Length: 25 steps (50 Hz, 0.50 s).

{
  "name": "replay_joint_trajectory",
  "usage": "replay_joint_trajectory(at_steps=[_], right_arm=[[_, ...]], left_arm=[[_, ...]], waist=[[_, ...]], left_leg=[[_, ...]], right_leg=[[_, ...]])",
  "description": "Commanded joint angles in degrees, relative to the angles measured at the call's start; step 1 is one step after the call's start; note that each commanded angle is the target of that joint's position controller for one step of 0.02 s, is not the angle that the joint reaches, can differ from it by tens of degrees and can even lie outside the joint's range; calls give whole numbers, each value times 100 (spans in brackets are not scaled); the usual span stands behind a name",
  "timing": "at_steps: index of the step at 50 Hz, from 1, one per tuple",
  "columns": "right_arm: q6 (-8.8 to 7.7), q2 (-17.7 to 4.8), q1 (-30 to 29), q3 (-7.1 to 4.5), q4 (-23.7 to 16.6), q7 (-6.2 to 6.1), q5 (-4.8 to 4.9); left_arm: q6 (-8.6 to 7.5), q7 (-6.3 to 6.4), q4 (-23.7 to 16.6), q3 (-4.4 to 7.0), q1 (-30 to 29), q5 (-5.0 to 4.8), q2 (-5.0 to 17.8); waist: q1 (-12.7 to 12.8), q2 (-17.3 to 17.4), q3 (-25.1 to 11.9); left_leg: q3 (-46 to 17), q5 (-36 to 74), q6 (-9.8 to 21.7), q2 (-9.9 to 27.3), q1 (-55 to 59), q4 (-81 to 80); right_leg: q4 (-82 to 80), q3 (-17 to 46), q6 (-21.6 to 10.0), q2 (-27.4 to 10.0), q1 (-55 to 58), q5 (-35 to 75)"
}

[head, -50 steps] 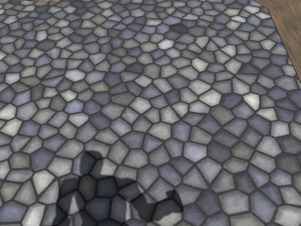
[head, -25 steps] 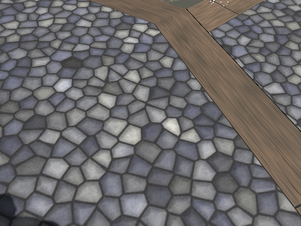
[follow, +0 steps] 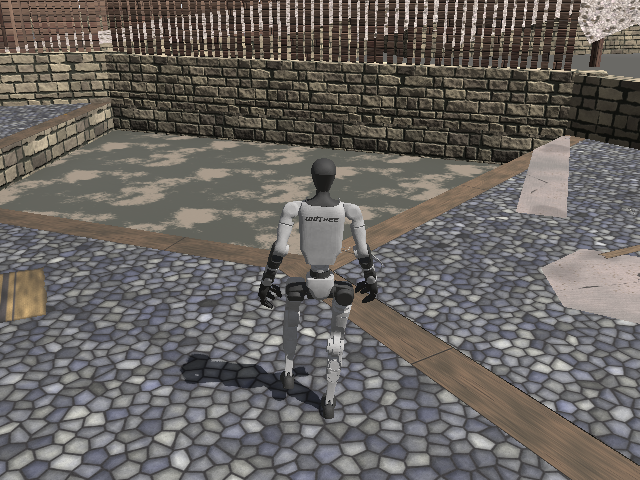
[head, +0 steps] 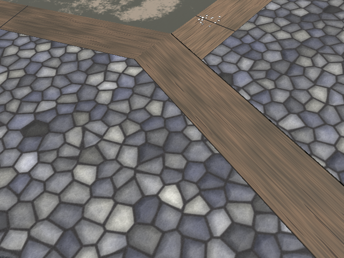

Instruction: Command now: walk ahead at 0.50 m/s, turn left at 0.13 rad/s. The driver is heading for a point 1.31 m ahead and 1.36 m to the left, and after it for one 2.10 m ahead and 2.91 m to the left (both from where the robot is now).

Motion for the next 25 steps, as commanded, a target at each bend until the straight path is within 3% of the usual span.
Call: replay_joint_trajectory(at_steps=[1, 6, 9, 11, 12, 13, 14, 15, 16, 17, 18, 19, 20, 21, 23, 25], right_arm=[[-25, -375, -185, -110, -272, 10, 50], [-91, -249, -808, -31, -431, 67, -15], [-123, -159, -1083, 37, -598, 107, -33], [-114, -270, -724, 3, -545, 72, -29], [-119, -367, -270, -37, -433, 46, -40], [-149, -533, 437, -115, -237, 15, -57], [-196, -737, 1289, -223, -4, -28, -130], [-165, -1402, 1775, -430, 44, -120, -146], [-119, -1607, 1381, -486, -27, -105, 15], [-95, -1426, 1092, -481, -39, -95, 172], [-79, -1101, 801, -397, -87, -113, 154], [-75, -807, 584, -314, -85, -119, 124], [-105, -681, 456, -267, -84, -142, 139], [-147, -665, 391, -245, -103, -150, 142], [-251, -823, 526, -283, -63, -131, 148], [-278, -943, 667, -319, -45, -141, 153]], left_arm=[[-143, 37, -176, 153, 190, 13, 744], [-201, 135, 6, 68, 315, 33, 636], [-183, 219, 190, 36, 488, 59, 694], [-164, 286, 239, 62, 421, 88, 900], [-130, 320, 239, 86, 345, 114, 1007], [-84, 329, 207, 115, 245, 146, 1105], [-68, 316, 95, 125, 7, 101, 1168], [-133, 256, -202, 23, 44, 24, 805], [-180, 152, -422, 25, 132, 16, 648], [-227, 106, -486, 0, -229, 126, 749], [-289, 73, -584, -22, -435, 64, 752], [-283, 70, -570, -13, -440, 68, 740], [-179, 73, -606, -22, -437, 155, 709], [-52, 54, -582, -50, -291, 219, 640], [103, 28, -657, -76, -314, 244, 548], [138, 7, -833, -90, -702, 222, 530]], waist=[[82, -506, 207], [234, -529, 418], [276, -557, 417], [71, -792, 78], [-143, -900, -175], [-451, -919, -541], [-940, -719, -954], [-997, 239, -1503], [-517, 993, -1837], [-535, 62, -1278], [-402, -243, -608], [-152, -598, -139], [12, -579, 44], [116, -431, -5], [148, -235, -95], [64, -122, -36]], left_leg=[[-227, 604, 52, -191, -398, -353], [158, 1103, 201, -433, -370, -1443], [610, 783, 426, -642, -34, -2129], [908, 203, 676, -1006, 571, -2240], [958, -107, 820, -1172, 994, -2276], [849, -261, 982, -1281, 1732, -2464], [424, -67, 1232, -1127, 3003, -2968], [-1544, -76, 1839, 303, 4505, -3029], [-4368, 767, 2637, 1261, 5459, -3719], [-3663, 410, 2480, 1105, 5003, -3892], [-3047, 412, 2274, 977, 4165, -4110], [-2563, 721, 1994, 697, 3427, -4297], [-2194, 1099, 1843, 421, 2929, -4388], [-1887, 1308, 1762, 219, 2653, -4483], [-1591, 1822, 1750, -3, 2446, -4533], [-1471, 1858, 1655, -161, 2403, -4616]], right_leg=[[-674, 540, -183, -1624, 94, 2145], [-687, -44, 6, -1690, 596, 2856], [-276, -334, 119, -1792, 1045, 4212], [537, -485, 238, -1860, 1334, 6183], [1219, -535, 260, -1910, 1392, 6847], [2205, -566, 254, -1939, 1208, 6769], [3598, -706, 264, -1803, 399, 5583], [5746, -880, 402, -1138, -1294, 2346], [7246, 67, 550, -44, -3248, -1859], [7177, 782, 465, -591, -3753, -1351], [6755, 680, 492, -824, -3760, -935], [6181, 603, 532, -1021, -3530, -805], [5817, 586, 641, -1130, -3270, -811], [5550, 541, 739, -1188, -2989, -776], [5137, 370, 886, -1191, -2895, -635], [4547, 258, 1010, -1220, -3069, -218]])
